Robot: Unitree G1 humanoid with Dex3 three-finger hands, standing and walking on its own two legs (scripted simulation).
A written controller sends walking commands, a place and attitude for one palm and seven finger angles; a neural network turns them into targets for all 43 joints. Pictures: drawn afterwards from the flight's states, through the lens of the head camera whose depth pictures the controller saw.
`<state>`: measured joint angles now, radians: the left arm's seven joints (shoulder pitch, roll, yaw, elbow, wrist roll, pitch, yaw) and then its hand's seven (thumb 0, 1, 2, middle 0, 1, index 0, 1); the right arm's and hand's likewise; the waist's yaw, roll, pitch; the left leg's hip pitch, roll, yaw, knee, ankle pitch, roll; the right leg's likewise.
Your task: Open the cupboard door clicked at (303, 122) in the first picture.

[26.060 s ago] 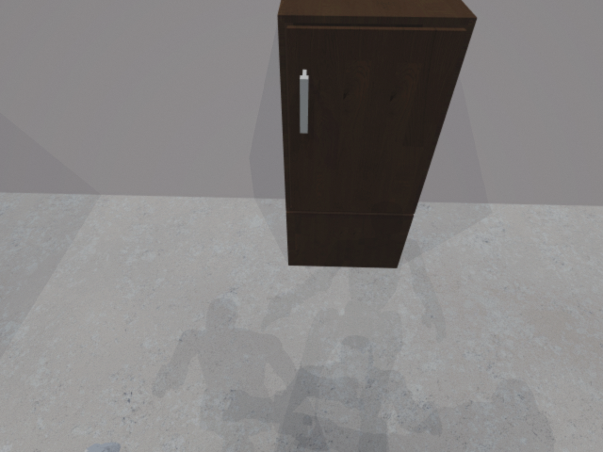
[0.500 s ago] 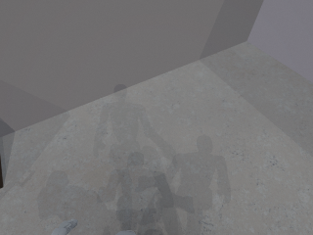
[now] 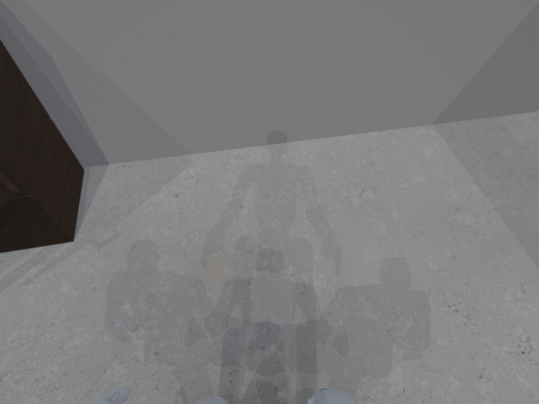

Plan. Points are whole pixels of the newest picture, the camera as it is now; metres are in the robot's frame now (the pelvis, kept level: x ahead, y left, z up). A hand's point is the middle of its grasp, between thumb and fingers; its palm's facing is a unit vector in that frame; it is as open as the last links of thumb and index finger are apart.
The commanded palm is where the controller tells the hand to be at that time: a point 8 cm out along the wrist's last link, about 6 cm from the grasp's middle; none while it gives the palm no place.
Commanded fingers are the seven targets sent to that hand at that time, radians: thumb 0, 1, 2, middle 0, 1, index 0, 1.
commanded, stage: turn to face it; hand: left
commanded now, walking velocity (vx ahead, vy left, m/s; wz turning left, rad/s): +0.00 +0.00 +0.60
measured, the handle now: out of the picture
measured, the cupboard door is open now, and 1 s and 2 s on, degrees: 40 40 40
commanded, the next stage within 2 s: take the last steps up to it in 1.42 s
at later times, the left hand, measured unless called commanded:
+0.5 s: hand out of the picture +0.00 +0.21 -0.18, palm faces +0.33 -0.92 -0.22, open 7.3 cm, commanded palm none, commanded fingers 0.00 0.90 0.90 -0.20 -0.30 -0.20 -0.30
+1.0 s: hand out of the picture -0.01 +0.18 -0.16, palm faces +0.57 -0.79 -0.23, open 7.3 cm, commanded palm none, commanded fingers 0.00 0.90 0.90 -0.20 -0.30 -0.20 -0.30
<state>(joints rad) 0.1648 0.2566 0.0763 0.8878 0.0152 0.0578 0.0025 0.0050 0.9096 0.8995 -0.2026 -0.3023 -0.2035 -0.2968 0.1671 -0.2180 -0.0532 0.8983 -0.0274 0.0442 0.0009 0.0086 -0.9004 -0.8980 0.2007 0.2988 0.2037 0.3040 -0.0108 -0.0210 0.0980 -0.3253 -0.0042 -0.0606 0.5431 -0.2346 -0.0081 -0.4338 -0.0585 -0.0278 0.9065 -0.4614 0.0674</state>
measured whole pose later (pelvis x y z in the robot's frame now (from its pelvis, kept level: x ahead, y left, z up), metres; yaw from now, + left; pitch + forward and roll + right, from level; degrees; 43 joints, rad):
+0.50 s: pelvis +0.00 +0.00 -0.01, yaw +18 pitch +1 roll +0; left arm 0.19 0.26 0.07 0.91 0.02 0.07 0.01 0.00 0.91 0.90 -0.21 -0.30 -0.21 -0.30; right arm 0.11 -0.22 -0.05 0.87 -0.02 0.03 0.01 0.01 -0.90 -0.90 0.20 0.30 0.20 0.30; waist 0.00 -0.07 0.12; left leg -0.33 -0.02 0.01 0.61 -0.30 0.04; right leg -0.44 -0.10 -0.06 1.04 -0.52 0.08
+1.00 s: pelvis +0.03 -0.03 +0.00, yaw +36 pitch +0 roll +2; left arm 0.20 0.21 0.04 0.87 0.03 0.01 0.01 0.00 0.91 0.90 -0.21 -0.30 -0.21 -0.30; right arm 0.13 -0.24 -0.07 0.92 -0.01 0.08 0.03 0.01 -0.91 -0.90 0.20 0.30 0.20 0.30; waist -0.02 -0.04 0.12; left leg -0.39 0.00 0.07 0.79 -0.44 -0.05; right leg -0.19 -0.13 -0.14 0.55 -0.35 0.04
